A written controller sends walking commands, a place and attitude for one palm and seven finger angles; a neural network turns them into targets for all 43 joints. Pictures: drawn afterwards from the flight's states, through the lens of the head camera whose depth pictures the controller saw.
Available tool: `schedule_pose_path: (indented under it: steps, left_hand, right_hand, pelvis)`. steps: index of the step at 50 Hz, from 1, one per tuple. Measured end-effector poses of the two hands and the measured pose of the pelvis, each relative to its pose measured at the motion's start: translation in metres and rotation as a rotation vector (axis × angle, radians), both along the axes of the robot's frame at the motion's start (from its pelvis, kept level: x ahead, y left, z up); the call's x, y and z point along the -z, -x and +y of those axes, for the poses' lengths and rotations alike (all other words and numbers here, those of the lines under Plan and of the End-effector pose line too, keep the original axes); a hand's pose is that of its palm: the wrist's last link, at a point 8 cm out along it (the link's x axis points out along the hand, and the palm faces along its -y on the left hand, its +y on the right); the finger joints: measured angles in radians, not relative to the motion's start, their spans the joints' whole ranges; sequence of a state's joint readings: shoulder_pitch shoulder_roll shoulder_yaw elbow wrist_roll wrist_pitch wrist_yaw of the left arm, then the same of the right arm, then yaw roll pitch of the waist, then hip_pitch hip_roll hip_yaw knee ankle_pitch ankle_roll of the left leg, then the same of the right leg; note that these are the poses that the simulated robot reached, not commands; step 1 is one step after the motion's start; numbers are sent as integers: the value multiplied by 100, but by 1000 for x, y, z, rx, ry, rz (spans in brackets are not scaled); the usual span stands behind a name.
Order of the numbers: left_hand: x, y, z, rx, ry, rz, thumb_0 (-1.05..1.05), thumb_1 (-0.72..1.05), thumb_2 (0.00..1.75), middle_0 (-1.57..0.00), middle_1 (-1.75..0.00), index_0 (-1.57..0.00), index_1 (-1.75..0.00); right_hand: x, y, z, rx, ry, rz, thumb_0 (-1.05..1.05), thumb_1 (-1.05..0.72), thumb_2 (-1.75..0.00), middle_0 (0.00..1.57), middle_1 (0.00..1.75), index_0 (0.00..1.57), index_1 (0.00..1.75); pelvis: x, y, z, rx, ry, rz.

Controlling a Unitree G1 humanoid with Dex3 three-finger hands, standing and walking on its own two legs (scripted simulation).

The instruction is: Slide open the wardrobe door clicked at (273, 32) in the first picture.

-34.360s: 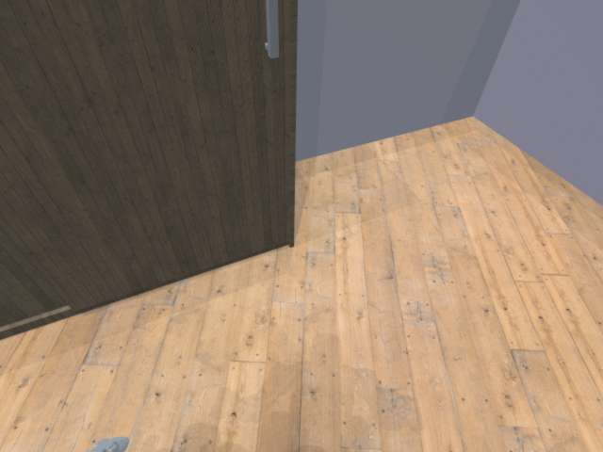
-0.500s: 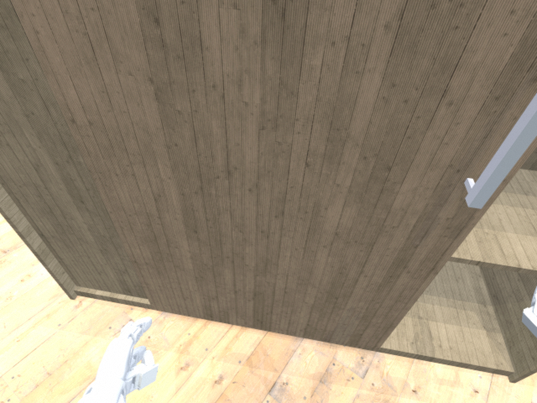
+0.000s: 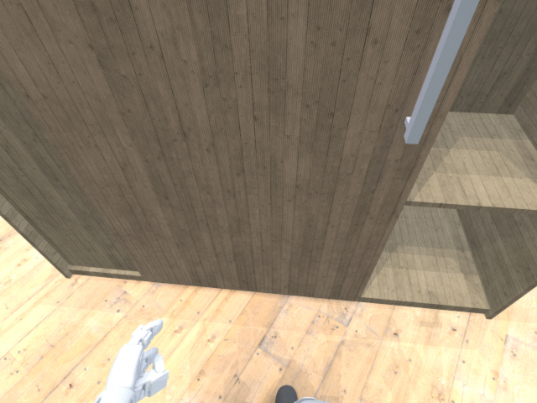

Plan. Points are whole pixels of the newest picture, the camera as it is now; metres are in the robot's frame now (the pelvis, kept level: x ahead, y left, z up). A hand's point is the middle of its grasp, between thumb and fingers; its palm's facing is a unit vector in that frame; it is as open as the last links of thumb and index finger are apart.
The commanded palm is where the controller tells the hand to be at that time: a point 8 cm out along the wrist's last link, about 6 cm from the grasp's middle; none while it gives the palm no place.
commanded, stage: step back with the hand held close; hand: right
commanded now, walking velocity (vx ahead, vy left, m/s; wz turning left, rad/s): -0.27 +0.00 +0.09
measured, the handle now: (435, 64) +0.56 -0.24 +0.23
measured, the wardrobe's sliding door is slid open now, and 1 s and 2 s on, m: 0.48 0.48 0.48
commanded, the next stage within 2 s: stop stepping back and stand still in 0.38 s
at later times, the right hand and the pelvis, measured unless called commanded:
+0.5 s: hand out of the picture +0.08 -0.38 +0.18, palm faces +0.45 +0.83 -0.32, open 7.4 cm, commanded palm +0.01 -0.41 +0.18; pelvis -0.14 -0.12 -0.04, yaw +2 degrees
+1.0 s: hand out of the picture -0.07 -0.47 +0.18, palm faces +0.50 +0.83 -0.23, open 7.4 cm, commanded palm -0.13 -0.50 +0.18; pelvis -0.29 -0.21 -0.02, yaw +4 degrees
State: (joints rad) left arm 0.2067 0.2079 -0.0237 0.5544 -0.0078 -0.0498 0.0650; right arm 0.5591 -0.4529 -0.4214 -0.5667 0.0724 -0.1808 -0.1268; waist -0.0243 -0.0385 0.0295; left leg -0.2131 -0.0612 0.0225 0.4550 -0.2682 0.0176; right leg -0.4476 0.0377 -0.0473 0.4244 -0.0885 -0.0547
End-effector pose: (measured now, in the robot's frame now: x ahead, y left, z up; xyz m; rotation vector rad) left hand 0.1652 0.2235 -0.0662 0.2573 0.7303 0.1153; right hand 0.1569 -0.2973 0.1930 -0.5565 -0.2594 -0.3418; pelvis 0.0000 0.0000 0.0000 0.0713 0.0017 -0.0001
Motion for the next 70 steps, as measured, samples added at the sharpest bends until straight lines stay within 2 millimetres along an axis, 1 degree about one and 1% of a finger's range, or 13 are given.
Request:
schedule_pose_path:
  steps: [5, 12, 18, 24, 30, 35, 39, 45, 48, 52, 60, 65, 70]
  left_hand:
    - [-2, 9, -15, 9, -38, -27, 2, 90, 90, -20, -30, -21, -30]
    - [-14, 31, -44, 23, -75, -64, 2, 91, 90, -20, -30, -20, -30]
    - [-9, 54, -75, 60, -39, -125, 1, 90, 90, -20, -30, -20, -30]
    - [18, 106, -123, 71, -62, -64, 1, 91, 90, -20, -30, -20, -30]
    - [3, 195, -163, 8, 45, 1, 2, 91, 90, -20, -30, -21, -30]
    - [-20, 257, -163, -59, 55, 39, 2, 90, 90, -21, -30, -21, -30]
    - [2, 283, -145, -103, 29, -5, 1, 90, 90, -21, -30, -21, -30]
    - [12, 328, -148, -159, -14, 57, 2, 91, 90, -20, -30, -20, -30]
    - [9, 340, -156, -159, -57, 20, 2, 91, 90, -20, -30, -20, -30]
    - [7, 352, -179, -162, -41, -24, 2, 91, 90, -20, -30, -20, -30]
    - [15, 363, -213, -75, 81, -11, 2, 90, 90, -20, -30, -20, -30]
    - [23, 362, -210, -68, 62, 62, 2, 90, 90, -20, -30, -21, -30]
    - [13, 354, -207, -77, 9, 59, 2, 91, 90, -20, -30, -20, -30]
  right_hand:
    - [-1, 28, -17, -13, -3, -98, 1, -89, -89, 22, 30, 21, 31]
    - [4, 33, -65, 33, -103, -205, 1, -88, -89, 22, 30, 21, 31]
    - [6, 95, -78, -59, 25, -260, 1, -89, -89, 21, 30, 21, 31]
    - [8, 120, -112, -112, 35, -395, 1, -88, -89, 22, 30, 21, 31]
    - [-5, 137, -137, -108, -62, -317, 1, -89, -90, 21, 30, 21, 31]
    - [-32, 188, -124, -178, -80, -198, 2, -89, -90, 21, 30, 21, 31]
    - [-31, 242, -127, -200, 110, -187, 1, -89, -89, 21, 30, 21, 31]
    - [-24, 262, -192, -11, 20, -289, 1, -88, -89, 22, 30, 22, 31]
    - [-3, 265, -214, 67, -119, -272, 1, -89, -89, 21, 30, 21, 31]
    - [16, 271, -207, -7, -166, -197, 1, -89, -90, 20, 30, 20, 30]
    - [-13, 313, -186, -98, 74, -126, 2, -89, -89, 21, 30, 21, 31]
    - [-18, 327, -212, 13, 58, -130, 1, -88, -89, 22, 30, 22, 31]
    - [7, 311, -240, 128, -78, -77, 1, -89, -89, 21, 30, 21, 31]
  pelvis:
    - [8, 9, -17, -10, -23, -38]
    - [7, 44, -45, 33, -72, -57]
    - [29, 82, -74, -35, -2, -35]
    - [44, 128, -112, -27, 2, -93]
    - [12, 178, -128, -46, -31, -89]
    - [-18, 209, -143, -49, -39, -40]
    - [12, 240, -157, -121, 94, 11]
    - [11, 268, -177, -81, 48, -34]
    - [13, 278, -196, -66, 42, -44]
    - [14, 300, -210, -75, 63, -71]
    - [10, 321, -204, -50, 57, -42]
    - [3, 318, -212, -51, 60, -38]
    - [-4, 308, -223, -36, 70, -26]
